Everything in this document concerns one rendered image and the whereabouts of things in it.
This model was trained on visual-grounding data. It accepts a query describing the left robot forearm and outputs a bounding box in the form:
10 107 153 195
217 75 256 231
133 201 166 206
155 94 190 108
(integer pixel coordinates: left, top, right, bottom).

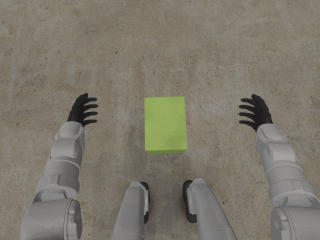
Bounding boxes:
20 121 85 240

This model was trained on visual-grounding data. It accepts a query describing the left robot hand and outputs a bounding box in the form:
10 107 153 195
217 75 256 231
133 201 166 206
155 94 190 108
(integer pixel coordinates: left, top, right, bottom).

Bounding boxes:
67 93 98 127

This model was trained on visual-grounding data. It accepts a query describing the right robot hand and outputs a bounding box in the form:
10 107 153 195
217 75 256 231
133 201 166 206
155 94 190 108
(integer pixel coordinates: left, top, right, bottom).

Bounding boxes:
239 94 273 132

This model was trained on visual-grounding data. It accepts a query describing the robot left shin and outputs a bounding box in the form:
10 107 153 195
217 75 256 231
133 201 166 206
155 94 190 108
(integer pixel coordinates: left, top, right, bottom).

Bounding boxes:
125 181 147 216

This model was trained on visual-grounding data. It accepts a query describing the left robot foot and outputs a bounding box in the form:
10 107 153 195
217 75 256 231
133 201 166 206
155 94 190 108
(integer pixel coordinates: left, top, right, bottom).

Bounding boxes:
140 182 150 224

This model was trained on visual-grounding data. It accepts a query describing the robot left upper arm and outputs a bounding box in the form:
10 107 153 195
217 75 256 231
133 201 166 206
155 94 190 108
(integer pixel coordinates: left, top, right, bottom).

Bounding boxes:
22 198 83 240

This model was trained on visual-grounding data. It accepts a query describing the carton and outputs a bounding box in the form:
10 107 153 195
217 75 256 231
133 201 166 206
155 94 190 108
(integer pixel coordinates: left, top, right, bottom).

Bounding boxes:
144 96 188 155

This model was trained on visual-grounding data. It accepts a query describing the robot right upper arm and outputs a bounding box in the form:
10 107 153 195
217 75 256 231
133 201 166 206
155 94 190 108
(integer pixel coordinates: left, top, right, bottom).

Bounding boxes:
270 205 320 240

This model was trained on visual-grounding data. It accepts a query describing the right robot forearm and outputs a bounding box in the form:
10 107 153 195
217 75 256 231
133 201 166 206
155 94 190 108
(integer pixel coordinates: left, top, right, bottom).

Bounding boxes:
255 123 320 208

